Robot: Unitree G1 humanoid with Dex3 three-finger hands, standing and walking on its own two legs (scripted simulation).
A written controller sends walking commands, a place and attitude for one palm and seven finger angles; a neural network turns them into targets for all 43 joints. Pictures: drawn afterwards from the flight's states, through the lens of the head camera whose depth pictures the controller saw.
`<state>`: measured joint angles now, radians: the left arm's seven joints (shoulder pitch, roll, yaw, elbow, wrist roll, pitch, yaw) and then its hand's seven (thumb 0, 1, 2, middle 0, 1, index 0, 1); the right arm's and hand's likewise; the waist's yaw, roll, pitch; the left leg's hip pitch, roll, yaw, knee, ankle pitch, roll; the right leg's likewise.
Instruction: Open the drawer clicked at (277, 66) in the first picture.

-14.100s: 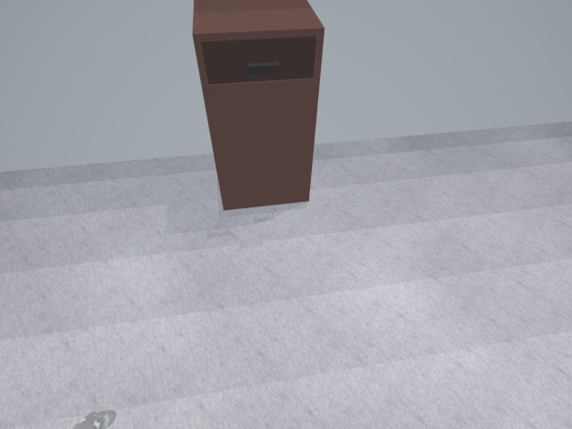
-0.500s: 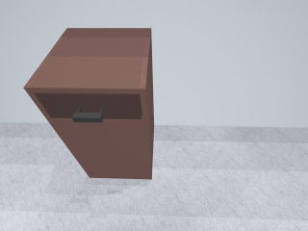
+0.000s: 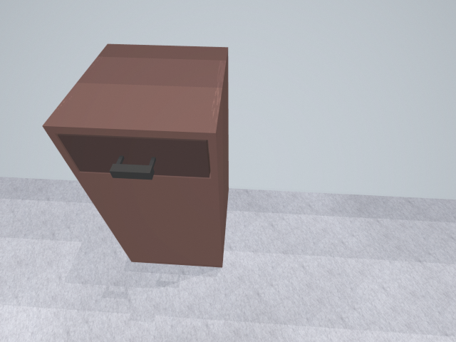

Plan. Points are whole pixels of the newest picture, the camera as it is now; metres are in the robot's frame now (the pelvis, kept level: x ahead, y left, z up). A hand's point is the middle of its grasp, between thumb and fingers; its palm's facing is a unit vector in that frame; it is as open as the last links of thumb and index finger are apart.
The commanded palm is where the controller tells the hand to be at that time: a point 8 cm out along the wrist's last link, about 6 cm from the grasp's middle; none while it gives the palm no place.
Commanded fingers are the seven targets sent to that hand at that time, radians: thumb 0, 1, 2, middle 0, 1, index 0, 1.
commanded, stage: look again from close up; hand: left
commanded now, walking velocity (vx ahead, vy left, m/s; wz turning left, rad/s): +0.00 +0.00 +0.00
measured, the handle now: (134, 165) +0.52 +0.29 -0.06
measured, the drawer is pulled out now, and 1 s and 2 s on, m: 0.00 0.00 0.00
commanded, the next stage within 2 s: raise the hand with hooked fingers in 0.44 s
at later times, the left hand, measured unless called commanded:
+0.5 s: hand out of the picture +0.02 +0.21 -0.17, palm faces +0.02 -0.98 -0.21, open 7.3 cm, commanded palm none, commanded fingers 0.00 0.90 0.90 -0.20 -0.30 -0.20 -0.30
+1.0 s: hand (117, 337) +0.14 +0.21 -0.08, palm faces -0.15 -0.24 -0.96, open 8.7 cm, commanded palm +0.16 +0.25 -0.01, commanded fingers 0.00 0.34 0.66 -0.24 -0.66 -0.24 -0.66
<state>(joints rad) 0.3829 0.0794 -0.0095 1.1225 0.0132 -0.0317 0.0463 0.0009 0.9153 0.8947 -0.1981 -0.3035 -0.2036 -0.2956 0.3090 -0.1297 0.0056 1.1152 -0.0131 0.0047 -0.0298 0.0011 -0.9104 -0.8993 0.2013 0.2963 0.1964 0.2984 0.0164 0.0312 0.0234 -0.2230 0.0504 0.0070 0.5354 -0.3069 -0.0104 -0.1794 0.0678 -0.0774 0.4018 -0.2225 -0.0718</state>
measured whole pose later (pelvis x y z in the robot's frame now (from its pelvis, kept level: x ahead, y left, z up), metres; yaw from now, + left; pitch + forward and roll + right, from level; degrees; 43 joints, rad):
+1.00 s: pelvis +0.00 +0.01 -0.04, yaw -3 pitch +11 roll +2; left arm 0.56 0.28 -0.12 0.02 1.07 -0.05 0.45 0.00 0.56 0.75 -0.23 -0.52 -0.24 -0.52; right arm 0.04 -0.27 -0.05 0.45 -0.07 0.06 0.05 0.01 -0.91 -0.90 0.20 0.30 0.19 0.30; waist 0.11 -0.04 -0.12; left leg -0.54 0.01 0.09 0.78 -0.43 0.01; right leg -0.61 0.02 0.00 0.84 -0.41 -0.06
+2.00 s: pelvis +0.00 +0.05 -0.01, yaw -4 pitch +2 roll +0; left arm -0.09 0.43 -0.10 0.12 0.98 0.13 0.14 0.00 -0.47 0.30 -0.32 -1.19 -0.32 -1.18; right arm 0.09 -0.20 0.03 0.59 0.01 0.10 -0.04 0.01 -0.90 -0.90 0.20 0.30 0.20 0.30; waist 0.09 0.06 -0.04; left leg -0.26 -0.05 -0.01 0.55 -0.32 0.04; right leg -0.30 0.01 0.02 0.56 -0.29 -0.01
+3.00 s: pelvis +0.01 +0.02 -0.01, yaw -3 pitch +7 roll +0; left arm -0.21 0.49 0.00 0.35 0.95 -0.06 0.12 0.00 -0.49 0.30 -0.32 -1.20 -0.32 -1.20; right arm 0.18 -0.27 -0.04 0.62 0.02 0.11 -0.05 0.00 -0.91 -0.90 0.20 0.30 0.20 0.30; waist 0.05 0.07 -0.07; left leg -0.35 -0.02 -0.03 0.55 -0.33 0.01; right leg -0.39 0.04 0.00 0.56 -0.29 -0.04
